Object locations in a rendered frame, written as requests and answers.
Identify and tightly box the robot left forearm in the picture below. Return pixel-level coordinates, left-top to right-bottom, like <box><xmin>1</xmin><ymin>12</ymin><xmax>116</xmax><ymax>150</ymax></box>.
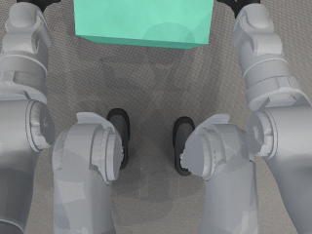
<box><xmin>0</xmin><ymin>2</ymin><xmax>53</xmax><ymax>104</ymax></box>

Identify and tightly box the robot right forearm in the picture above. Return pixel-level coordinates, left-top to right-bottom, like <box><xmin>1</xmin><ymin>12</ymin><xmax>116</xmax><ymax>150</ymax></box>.
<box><xmin>231</xmin><ymin>3</ymin><xmax>312</xmax><ymax>111</ymax></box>

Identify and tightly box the carton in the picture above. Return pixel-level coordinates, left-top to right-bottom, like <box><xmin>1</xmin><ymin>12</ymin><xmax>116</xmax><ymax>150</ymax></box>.
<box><xmin>73</xmin><ymin>0</ymin><xmax>214</xmax><ymax>50</ymax></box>

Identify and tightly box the right robot hand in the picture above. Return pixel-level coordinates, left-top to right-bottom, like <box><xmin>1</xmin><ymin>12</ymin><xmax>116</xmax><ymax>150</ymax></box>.
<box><xmin>216</xmin><ymin>0</ymin><xmax>260</xmax><ymax>19</ymax></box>

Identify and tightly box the robot left foot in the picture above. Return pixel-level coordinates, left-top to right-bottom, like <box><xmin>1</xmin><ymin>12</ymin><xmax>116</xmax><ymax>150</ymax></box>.
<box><xmin>106</xmin><ymin>108</ymin><xmax>131</xmax><ymax>171</ymax></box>

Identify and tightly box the left robot hand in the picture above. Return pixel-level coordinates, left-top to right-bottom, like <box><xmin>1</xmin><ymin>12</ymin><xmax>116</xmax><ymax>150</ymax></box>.
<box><xmin>17</xmin><ymin>0</ymin><xmax>61</xmax><ymax>14</ymax></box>

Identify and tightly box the left robot upper arm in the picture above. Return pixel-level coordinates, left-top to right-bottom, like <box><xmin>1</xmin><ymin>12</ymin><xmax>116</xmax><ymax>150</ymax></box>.
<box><xmin>0</xmin><ymin>99</ymin><xmax>56</xmax><ymax>234</ymax></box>

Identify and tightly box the robot left thigh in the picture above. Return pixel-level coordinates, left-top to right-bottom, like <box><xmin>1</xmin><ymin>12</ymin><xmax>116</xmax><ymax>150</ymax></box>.
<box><xmin>53</xmin><ymin>123</ymin><xmax>121</xmax><ymax>234</ymax></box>

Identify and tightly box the right robot upper arm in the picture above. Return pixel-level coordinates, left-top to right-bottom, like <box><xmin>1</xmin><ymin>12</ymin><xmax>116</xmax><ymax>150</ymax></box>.
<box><xmin>245</xmin><ymin>104</ymin><xmax>312</xmax><ymax>234</ymax></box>

